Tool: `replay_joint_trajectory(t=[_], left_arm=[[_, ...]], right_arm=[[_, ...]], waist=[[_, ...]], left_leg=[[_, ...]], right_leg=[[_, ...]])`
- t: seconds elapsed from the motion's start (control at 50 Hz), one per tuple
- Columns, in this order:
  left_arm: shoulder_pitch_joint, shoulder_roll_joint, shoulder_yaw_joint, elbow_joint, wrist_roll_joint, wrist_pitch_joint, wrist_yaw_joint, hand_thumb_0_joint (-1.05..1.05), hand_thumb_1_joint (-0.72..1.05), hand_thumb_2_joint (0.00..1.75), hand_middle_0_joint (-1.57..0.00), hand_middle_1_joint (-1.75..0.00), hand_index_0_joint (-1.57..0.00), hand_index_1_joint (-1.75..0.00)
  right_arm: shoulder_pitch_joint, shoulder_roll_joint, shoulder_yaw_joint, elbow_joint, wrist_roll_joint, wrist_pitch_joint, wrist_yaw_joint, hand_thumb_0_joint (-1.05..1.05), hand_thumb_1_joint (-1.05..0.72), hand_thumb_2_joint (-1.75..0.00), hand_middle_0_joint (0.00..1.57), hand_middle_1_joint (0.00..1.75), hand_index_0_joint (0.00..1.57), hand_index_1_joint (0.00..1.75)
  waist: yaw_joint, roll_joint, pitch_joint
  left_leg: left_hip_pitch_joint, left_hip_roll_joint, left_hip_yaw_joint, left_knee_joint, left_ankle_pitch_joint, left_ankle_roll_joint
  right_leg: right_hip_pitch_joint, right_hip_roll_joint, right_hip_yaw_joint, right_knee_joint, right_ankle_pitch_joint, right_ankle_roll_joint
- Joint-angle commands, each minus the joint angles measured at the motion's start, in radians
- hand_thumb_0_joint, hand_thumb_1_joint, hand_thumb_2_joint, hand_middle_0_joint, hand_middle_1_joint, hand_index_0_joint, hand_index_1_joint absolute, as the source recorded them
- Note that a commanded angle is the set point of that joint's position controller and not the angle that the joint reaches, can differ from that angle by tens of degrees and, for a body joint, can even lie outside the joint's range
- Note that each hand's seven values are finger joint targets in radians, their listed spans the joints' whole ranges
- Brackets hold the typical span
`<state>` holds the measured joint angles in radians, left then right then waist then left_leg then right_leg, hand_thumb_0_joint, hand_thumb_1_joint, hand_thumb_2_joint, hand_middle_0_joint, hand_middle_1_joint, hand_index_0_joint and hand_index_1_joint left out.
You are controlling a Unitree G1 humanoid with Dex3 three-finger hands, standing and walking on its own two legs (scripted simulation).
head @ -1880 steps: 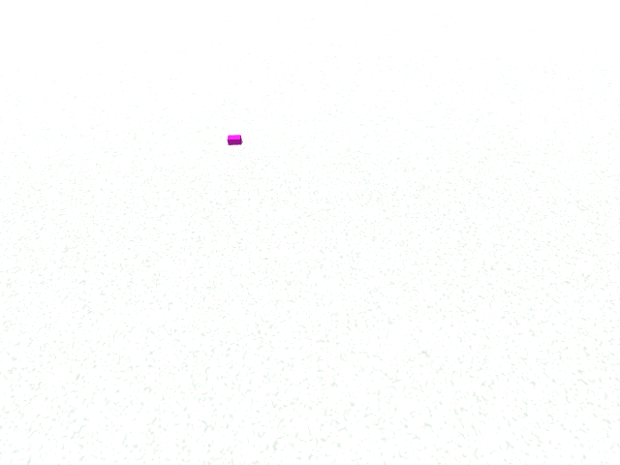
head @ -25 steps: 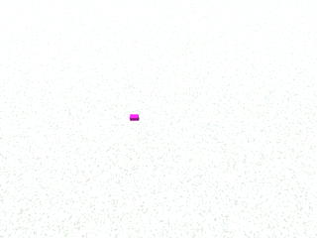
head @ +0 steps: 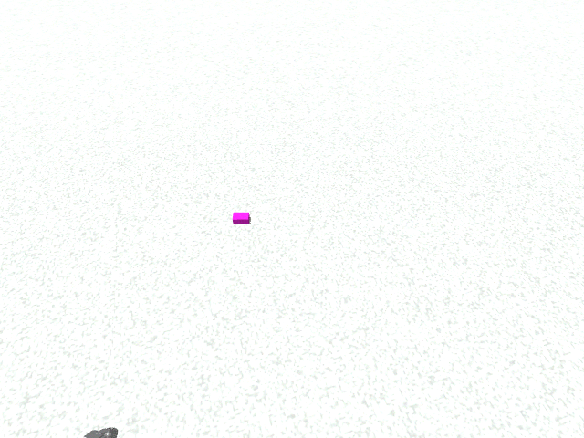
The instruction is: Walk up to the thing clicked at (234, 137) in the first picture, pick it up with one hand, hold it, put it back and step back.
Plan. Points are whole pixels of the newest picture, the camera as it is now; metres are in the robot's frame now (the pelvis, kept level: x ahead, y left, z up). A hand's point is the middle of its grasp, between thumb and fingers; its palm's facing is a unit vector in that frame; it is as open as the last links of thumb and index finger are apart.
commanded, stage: step back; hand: left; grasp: from above
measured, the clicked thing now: (241, 218) +1.07 +0.25 -0.75
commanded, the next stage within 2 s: stand in 0.16 s
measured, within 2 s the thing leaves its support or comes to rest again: neither
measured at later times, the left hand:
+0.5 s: hand out of the picture +0.11 +0.25 -0.14, palm faces -0.03 -0.94 -0.33, open 7.3 cm
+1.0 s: hand out of the picture +0.06 +0.25 -0.14, palm faces -0.05 -0.94 -0.34, open 7.3 cm
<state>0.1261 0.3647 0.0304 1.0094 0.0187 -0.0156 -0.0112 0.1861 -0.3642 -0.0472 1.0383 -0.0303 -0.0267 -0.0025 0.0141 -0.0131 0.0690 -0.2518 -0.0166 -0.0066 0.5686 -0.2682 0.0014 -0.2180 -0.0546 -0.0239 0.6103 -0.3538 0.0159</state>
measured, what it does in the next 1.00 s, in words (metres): stands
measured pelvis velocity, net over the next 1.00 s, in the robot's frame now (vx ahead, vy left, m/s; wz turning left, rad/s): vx -0.01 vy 0.00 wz -0.01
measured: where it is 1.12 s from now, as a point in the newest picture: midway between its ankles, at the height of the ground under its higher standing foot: outside the picture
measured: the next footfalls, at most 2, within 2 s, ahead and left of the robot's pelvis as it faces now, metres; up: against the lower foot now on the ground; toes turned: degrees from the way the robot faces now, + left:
none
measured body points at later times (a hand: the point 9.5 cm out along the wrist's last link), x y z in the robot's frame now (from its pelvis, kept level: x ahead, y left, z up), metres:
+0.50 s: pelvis +0.01 +0.01 +0.02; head +0.03 +0.01 +0.47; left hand +0.11 +0.30 -0.11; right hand +0.13 -0.29 -0.10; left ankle +0.02 +0.12 -0.73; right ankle -0.02 -0.13 -0.73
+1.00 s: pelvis -0.01 +0.00 +0.02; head -0.01 +0.00 +0.47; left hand +0.06 +0.30 -0.11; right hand +0.05 -0.30 -0.12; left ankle +0.02 +0.12 -0.73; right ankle -0.02 -0.13 -0.73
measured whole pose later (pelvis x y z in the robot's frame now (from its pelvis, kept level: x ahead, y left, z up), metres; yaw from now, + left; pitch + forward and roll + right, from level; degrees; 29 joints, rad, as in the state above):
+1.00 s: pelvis -0.01 +0.00 +0.02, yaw -1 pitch -3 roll +0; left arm 0.12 0.35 0.00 1.15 0.01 -0.02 -0.01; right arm 0.11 -0.34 0.00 1.16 -0.01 -0.01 0.01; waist -0.01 0.00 0.05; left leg -0.13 0.01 0.00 0.32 -0.14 -0.01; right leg -0.08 -0.03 -0.02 0.31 -0.18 0.02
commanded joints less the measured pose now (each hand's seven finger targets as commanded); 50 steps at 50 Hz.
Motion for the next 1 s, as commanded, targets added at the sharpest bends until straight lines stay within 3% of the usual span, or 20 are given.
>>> replay_joint_trajectory(t=[0.0, 0.02, 0.06, 0.12, 0.14, 0.18, 0.26, 0.34, 0.4, 0.44, 0.46, 0.52, 0.56, 0.68, 0.8, 0.84, 0.98], left_arm=[[-0.051, 0.198, 0.041, -0.057, -0.012, -0.026, 0.025, 0.00, 0.90, 0.90, -0.20, -0.30, -0.20, -0.30], [-0.050, 0.211, 0.044, -0.044, -0.011, -0.033, 0.026, 0.00, 0.90, 0.90, -0.20, -0.30, -0.20, -0.30], [-0.025, 0.249, 0.052, -0.031, -0.014, -0.037, 0.030, 0.00, 0.90, 0.90, -0.20, -0.30, -0.20, -0.30], [-0.064, 0.237, 0.048, -0.031, -0.014, -0.030, 0.034, 0.00, 0.90, 0.90, -0.20, -0.30, -0.20, -0.30], [-0.046, 0.183, 0.024, -0.004, -0.026, -0.022, 0.030, 0.00, 0.90, 0.90, -0.20, -0.30, -0.20, -0.30], [-0.073, 0.185, 0.018, 0.002, -0.025, -0.018, 0.028, 0.00, 0.90, 0.90, -0.20, -0.30, -0.20, -0.30], [-0.091, 0.191, 0.016, 0.026, -0.017, -0.017, 0.025, 0.00, 0.90, 0.90, -0.20, -0.30, -0.20, -0.30], [-0.091, 0.188, 0.012, 0.044, -0.016, -0.022, 0.024, 0.00, 0.90, 0.90, -0.20, -0.30, -0.20, -0.30], [-0.096, 0.192, 0.012, 0.053, -0.014, -0.024, 0.024, 0.00, 0.90, 0.90, -0.20, -0.30, -0.20, -0.30], [-0.094, 0.191, 0.013, 0.055, -0.013, -0.025, 0.022, 0.00, 0.90, 0.90, -0.20, -0.30, -0.20, -0.30], [-0.099, 0.189, 0.012, 0.057, -0.012, -0.023, 0.022, 0.00, 0.90, 0.90, -0.20, -0.30, -0.20, -0.30], [-0.093, 0.193, 0.012, 0.063, -0.008, -0.026, 0.023, 0.00, 0.90, 0.90, -0.20, -0.30, -0.20, -0.30], [-0.098, 0.191, 0.011, 0.066, -0.009, -0.024, 0.023, 0.00, 0.90, 0.90, -0.20, -0.30, -0.20, -0.30], [-0.086, 0.196, 0.011, 0.069, -0.009, -0.023, 0.017, 0.00, 0.90, 0.90, -0.20, -0.30, -0.20, -0.30], [-0.070, 0.203, 0.012, 0.069, -0.008, -0.025, 0.015, 0.00, 0.90, 0.90, -0.20, -0.30, -0.20, -0.30], [-0.068, 0.196, 0.011, 0.071, -0.010, -0.022, 0.014, 0.00, 0.90, 0.90, -0.20, -0.30, -0.20, -0.30], [-0.048, 0.205, 0.009, 0.068, -0.009, -0.022, 0.014, 0.00, 0.90, 0.90, -0.20, -0.30, -0.20, -0.30]], right_arm=[[-0.078, -0.231, -0.043, -0.055, 0.014, -0.026, -0.007, 0.00, -0.90, -0.90, 0.20, 0.30, 0.20, 0.30], [-0.097, -0.212, -0.035, -0.054, 0.016, -0.022, -0.008, 0.00, -0.90, -0.90, 0.20, 0.30, 0.20, 0.30], [-0.095, -0.196, -0.031, -0.045, 0.018, -0.018, -0.013, 0.00, -0.90, -0.90, 0.20, 0.30, 0.20, 0.30], [-0.103, -0.193, -0.034, -0.026, 0.017, -0.011, -0.014, 0.00, -0.90, -0.90, 0.20, 0.30, 0.20, 0.30], [-0.117, -0.196, -0.019, -0.034, 0.026, -0.013, -0.012, 0.00, -0.90, -0.90, 0.20, 0.30, 0.20, 0.30], [-0.124, -0.201, -0.016, -0.019, 0.028, -0.013, -0.011, 0.00, -0.90, -0.90, 0.20, 0.30, 0.20, 0.30], [-0.162, -0.196, -0.006, -0.012, 0.026, -0.009, -0.010, 0.00, -0.90, -0.90, 0.20, 0.30, 0.20, 0.30], [-0.186, -0.190, -0.004, -0.002, 0.029, -0.011, -0.009, 0.00, -0.90, -0.90, 0.20, 0.30, 0.20, 0.30], [-0.193, -0.187, -0.002, 0.004, 0.028, -0.009, -0.007, 0.00, -0.90, -0.90, 0.20, 0.30, 0.20, 0.30], [-0.200, -0.192, -0.003, 0.005, 0.027, -0.011, -0.006, 0.00, -0.90, -0.90, 0.20, 0.30, 0.20, 0.30], [-0.198, -0.186, 0.001, 0.007, 0.027, -0.011, -0.005, 0.00, -0.90, -0.90, 0.20, 0.30, 0.20, 0.30], [-0.201, -0.182, 0.001, 0.012, 0.027, -0.010, -0.002, 0.00, -0.90, -0.90, 0.20, 0.30, 0.20, 0.30], [-0.197, -0.183, 0.001, 0.019, 0.026, -0.007, -0.002, 0.00, -0.90, -0.90, 0.20, 0.30, 0.20, 0.30], [-0.179, -0.191, 0.002, 0.033, 0.023, -0.008, 0.001, 0.00, -0.90, -0.90, 0.20, 0.30, 0.20, 0.30], [-0.165, -0.189, 0.003, 0.040, 0.021, -0.012, 0.003, 0.00, -0.90, -0.90, 0.20, 0.30, 0.20, 0.30], [-0.150, -0.196, 0.003, 0.048, 0.021, -0.010, 0.001, 0.00, -0.90, -0.90, 0.20, 0.30, 0.20, 0.30], [-0.125, -0.197, 0.004, 0.053, 0.020, -0.005, 0.004, 0.00, -0.90, -0.90, 0.20, 0.30, 0.20, 0.30]], waist=[[0.021, 0.053, -0.129], [0.021, 0.045, -0.133], [0.010, 0.036, -0.156], [-0.001, 0.036, -0.176], [-0.005, 0.043, -0.173], [-0.011, 0.032, -0.148], [-0.011, 0.036, -0.134], [-0.009, 0.025, -0.160], [-0.013, 0.020, -0.133], [-0.010, 0.026, -0.160], [-0.014, 0.025, -0.133], [-0.013, 0.007, -0.128], [-0.015, -0.001, -0.093], [-0.016, 0.025, -0.086], [-0.012, 0.012, -0.093], [-0.014, 0.017, -0.080], [-0.019, 0.008, -0.066]], left_leg=[[0.054, 0.220, -0.212, -0.119, 0.430, 0.116], [0.030, 0.164, -0.146, -0.087, 0.449, 0.073], [0.038, 0.101, -0.064, -0.035, 0.439, 0.030], [0.067, 0.111, -0.069, -0.057, 0.453, 0.039], [0.147, 0.132, -0.102, -0.111, 0.489, 0.041], [0.162, 0.148, -0.113, -0.138, 0.495, 0.039], [0.156, 0.149, -0.104, -0.192, 0.452, 0.031], [0.217, 0.154, -0.092, -0.208, 0.496, 0.026], [0.188, 0.146, -0.086, -0.237, 0.426, 0.021], [0.217, 0.149, -0.080, -0.240, 0.438, 0.022], [0.192, 0.145, -0.082, -0.255, 0.396, 0.018], [0.195, 0.147, -0.084, -0.267, 0.364, 0.019], [0.158, 0.142, -0.089, -0.285, 0.289, 0.015], [0.138, 0.137, -0.091, -0.308, 0.195, 0.011], [0.155, 0.143, -0.097, -0.305, 0.215, 0.012], [0.136, 0.139, -0.098, -0.313, 0.155, 0.014], [0.133, 0.136, -0.095, -0.308, 0.109, 0.014]], right_leg=[[0.083, -0.022, 0.056, -0.120, 0.162, -0.039], [0.133, -0.042, 0.067, -0.150, 0.279, -0.044], [0.169, -0.085, 0.099, -0.135, 0.482, -0.067], [0.164, -0.086, 0.073, -0.119, 0.478, -0.066], [0.117, -0.076, 0.088, -0.158, 0.503, -0.054], [0.120, -0.059, 0.068, -0.190, 0.441, -0.038], [0.161, -0.065, 0.069, -0.240, 0.418, -0.026], [0.178, -0.076, 0.070, -0.269, 0.476, -0.026], [0.179, -0.078, 0.073, -0.300, 0.434, -0.022], [0.191, -0.082, 0.073, -0.302, 0.448, -0.021], [0.178, -0.080, 0.073, -0.314, 0.403, -0.019], [0.171, -0.084, 0.072, -0.326, 0.389, -0.019], [0.164, -0.080, 0.073, -0.344, 0.313, -0.018], [0.148, -0.084, 0.084, -0.360, 0.229, -0.025], [0.127, -0.083, 0.088, -0.356, 0.229, -0.027], [0.126, -0.083, 0.094, -0.364, 0.198, -0.027], [0.088, -0.080, 0.105, -0.372, 0.148, -0.030]])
